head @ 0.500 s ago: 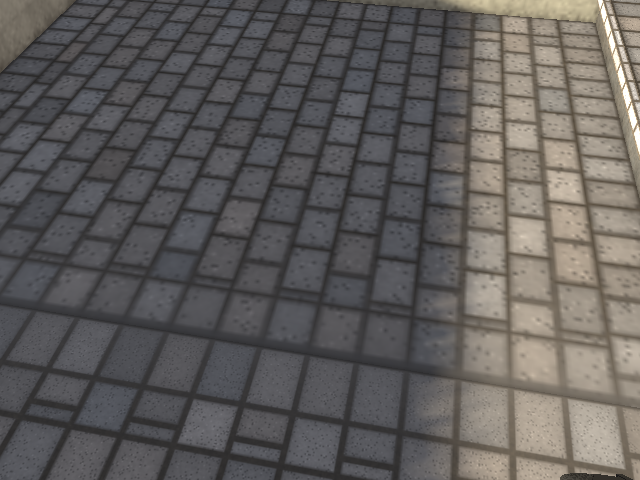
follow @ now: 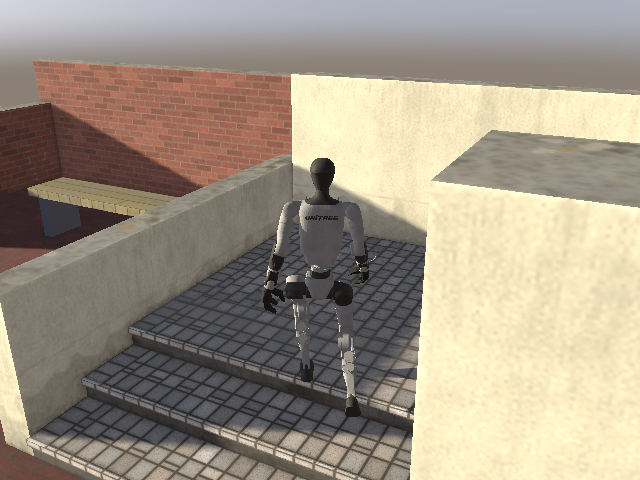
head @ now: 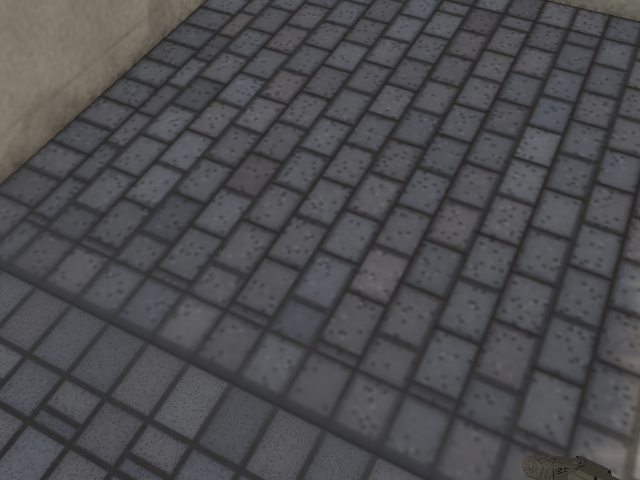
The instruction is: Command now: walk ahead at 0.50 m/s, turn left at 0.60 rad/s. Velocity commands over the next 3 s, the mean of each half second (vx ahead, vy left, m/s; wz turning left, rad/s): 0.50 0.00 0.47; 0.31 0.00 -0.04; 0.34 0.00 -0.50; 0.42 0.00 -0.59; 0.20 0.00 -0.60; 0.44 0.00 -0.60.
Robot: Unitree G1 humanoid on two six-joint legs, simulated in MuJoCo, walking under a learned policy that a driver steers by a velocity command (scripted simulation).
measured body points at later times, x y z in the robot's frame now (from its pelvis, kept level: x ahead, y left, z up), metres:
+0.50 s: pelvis +0.35 -0.04 +0.08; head +0.37 -0.04 +0.53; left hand +0.49 +0.25 +0.00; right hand +0.45 -0.30 -0.04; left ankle +0.15 +0.06 -0.58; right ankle +0.47 -0.12 -0.64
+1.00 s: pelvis +0.58 +0.03 +0.09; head +0.61 +0.05 +0.54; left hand +0.57 +0.30 -0.05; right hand +0.85 -0.15 +0.03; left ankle +0.67 +0.15 -0.64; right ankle +0.50 -0.12 -0.57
